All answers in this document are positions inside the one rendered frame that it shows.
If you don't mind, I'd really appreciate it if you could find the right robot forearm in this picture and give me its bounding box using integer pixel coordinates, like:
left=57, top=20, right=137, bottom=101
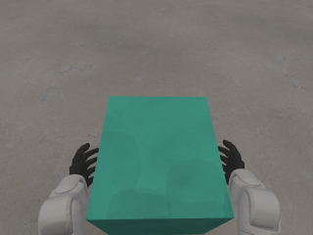
left=228, top=168, right=282, bottom=235

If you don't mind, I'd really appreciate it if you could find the left robot hand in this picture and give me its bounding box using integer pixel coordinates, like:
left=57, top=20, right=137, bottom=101
left=69, top=143, right=100, bottom=188

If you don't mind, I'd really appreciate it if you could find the left robot forearm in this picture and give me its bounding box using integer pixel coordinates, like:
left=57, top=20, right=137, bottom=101
left=37, top=174, right=89, bottom=235

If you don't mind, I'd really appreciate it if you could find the carton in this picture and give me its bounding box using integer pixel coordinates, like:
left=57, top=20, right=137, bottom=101
left=85, top=96, right=235, bottom=235

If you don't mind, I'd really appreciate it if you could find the right robot hand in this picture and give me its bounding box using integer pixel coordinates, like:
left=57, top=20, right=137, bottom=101
left=217, top=139, right=245, bottom=186

